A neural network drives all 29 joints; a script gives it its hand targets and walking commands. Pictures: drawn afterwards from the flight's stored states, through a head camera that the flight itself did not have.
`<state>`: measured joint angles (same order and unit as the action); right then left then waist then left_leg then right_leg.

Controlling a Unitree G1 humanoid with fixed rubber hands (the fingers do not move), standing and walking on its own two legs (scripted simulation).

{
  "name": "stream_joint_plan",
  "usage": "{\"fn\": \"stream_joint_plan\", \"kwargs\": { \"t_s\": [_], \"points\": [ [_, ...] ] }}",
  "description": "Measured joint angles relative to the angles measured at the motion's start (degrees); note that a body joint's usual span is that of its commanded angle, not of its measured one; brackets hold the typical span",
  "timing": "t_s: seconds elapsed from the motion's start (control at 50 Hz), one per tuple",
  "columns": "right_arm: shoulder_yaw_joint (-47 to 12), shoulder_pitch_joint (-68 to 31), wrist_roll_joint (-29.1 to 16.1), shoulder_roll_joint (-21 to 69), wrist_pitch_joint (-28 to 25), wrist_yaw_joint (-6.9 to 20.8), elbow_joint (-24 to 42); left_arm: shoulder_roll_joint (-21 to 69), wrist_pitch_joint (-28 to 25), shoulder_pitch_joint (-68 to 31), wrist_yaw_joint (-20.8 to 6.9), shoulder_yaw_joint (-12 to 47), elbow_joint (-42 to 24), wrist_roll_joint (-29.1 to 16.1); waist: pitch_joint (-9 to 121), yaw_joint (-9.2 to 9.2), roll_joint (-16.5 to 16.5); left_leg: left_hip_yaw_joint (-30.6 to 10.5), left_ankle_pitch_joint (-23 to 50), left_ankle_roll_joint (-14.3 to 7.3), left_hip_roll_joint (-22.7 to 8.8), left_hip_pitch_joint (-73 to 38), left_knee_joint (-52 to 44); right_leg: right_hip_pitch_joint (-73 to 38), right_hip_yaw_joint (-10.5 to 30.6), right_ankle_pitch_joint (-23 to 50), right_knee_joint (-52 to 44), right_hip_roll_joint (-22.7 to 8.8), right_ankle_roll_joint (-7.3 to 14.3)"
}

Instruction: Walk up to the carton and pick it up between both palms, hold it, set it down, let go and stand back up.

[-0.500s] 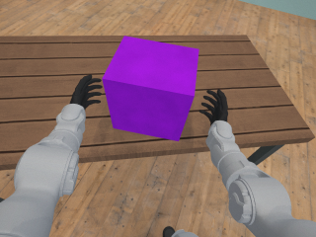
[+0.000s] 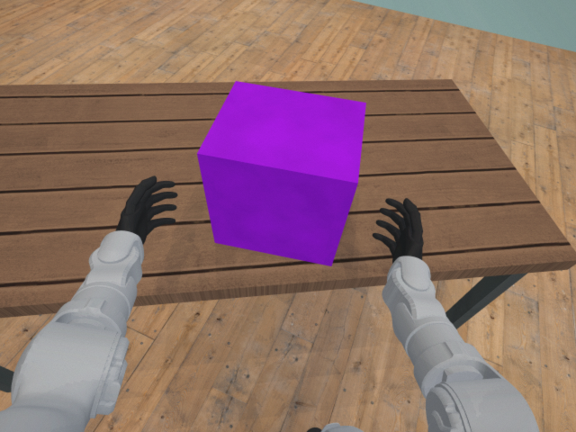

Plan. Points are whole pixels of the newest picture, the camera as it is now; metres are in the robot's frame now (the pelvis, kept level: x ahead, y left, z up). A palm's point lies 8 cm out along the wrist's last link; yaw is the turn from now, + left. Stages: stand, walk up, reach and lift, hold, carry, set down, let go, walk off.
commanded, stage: set down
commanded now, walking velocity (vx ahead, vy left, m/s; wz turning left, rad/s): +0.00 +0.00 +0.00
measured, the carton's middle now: (285, 177) +0.53 -0.07 +0.01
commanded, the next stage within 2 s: none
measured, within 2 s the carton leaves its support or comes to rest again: neither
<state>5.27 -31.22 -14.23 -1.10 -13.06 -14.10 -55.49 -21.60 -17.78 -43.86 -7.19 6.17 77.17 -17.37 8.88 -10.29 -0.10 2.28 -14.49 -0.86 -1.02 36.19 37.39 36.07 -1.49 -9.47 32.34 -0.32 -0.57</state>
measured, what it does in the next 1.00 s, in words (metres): stands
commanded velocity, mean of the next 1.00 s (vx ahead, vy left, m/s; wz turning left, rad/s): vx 0.00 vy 0.00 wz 0.00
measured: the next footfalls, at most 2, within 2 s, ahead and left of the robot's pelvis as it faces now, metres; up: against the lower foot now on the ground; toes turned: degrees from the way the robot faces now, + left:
none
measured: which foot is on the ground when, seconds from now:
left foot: down 0.00-1.00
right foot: down 0.00-1.00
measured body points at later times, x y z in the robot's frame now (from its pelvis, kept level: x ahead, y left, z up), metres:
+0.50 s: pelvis +0.01 +0.02 +0.01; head +0.00 +0.05 +0.46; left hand +0.37 +0.23 +0.02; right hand +0.29 -0.19 +0.02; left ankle +0.03 +0.10 -0.72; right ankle +0.06 -0.13 -0.72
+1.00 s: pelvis +0.01 +0.03 +0.01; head -0.05 +0.06 +0.46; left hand +0.28 +0.26 +0.02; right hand +0.24 -0.19 +0.03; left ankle +0.03 +0.10 -0.72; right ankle +0.06 -0.13 -0.72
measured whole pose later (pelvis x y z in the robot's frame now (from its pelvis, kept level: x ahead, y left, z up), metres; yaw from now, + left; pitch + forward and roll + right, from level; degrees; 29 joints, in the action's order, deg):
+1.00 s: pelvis +0.01 +0.03 +0.01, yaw +1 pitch -9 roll -3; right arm 4.9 4.4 -9.5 -1.1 -5.4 -13.6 -24.9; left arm -22.8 -3.3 -2.6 -6.6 6.1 30.8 -17.4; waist -1.8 -2.2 -0.5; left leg 2.3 -17.7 -1.5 -0.8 8.1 34.4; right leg 5.6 -1.5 -9.8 24.3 -0.3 -1.0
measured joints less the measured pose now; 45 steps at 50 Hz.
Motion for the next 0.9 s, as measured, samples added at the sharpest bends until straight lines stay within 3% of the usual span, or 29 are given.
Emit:
{"fn": "stream_joint_plan", "kwargs": {
  "t_s": [0.12, 0.24, 0.44, 0.66, 0.9],
  "points": [
    [-0.4, 8.0, 0.1, 0.0, -0.7, -0.3, 2.6, 0.1, 2.4, 5.3, -0.2, 0.0, -4.1, 0.0, -1.0, 1.9, 0.0, 0.0, -1.3, 0.0, 0.0, -5.6, -0.3, -6.2, 0.0, -0.5, -1.8, 0.0, -0.4],
    [-0.4, 8.8, 1.2, 0.0, -0.7, -0.2, 6.1, -1.5, 3.1, 8.5, 0.9, 0.0, -7.5, 0.0, -2.0, 2.35, 0.0, 0.0, -1.8, 0.0, 0.0, -7.5, 0.0, -8.7, 0.0, -0.4, -2.5, 0.0, -0.4],
    [-0.4, 13.8, 1.8, 0.0, -0.8, -0.1, 7.1, 1.4, 6.0, 18.0, 0.4, 0.0, -17.8, 0.0, -5.8, 3.92, 0.0, 0.0, -2.6, 0.0, 0.0, -14.7, -0.7, -16.5, 0.0, -0.4, -4.7, 0.1, -0.4],
    [-0.4, 24.3, 2.9, 0.0, -0.4, 0.0, 16.3, 1.1, 8.9, 28.1, 0.6, 0.0, -30.2, 0.0, -8.3, 5.89, 0.0, 0.0, -3.1, 0.0, 0.1, -20.5, -1.3, -22.8, 0.0, -0.4, -6.3, 0.1, -0.4],
    [-0.4, 31.3, 4.6, 0.0, 4.7, 0.3, 26.6, -1.0, 12.8, 37.4, 0.5, 0.0, -41.7, 0.0, -10.6, 7.9, -0.4, 0.0, -3.2, -0.2, 0.2, -26.2, -2.3, -28.6, 0.0, -0.3, -7.5, 0.1, -0.4]
  ]
}}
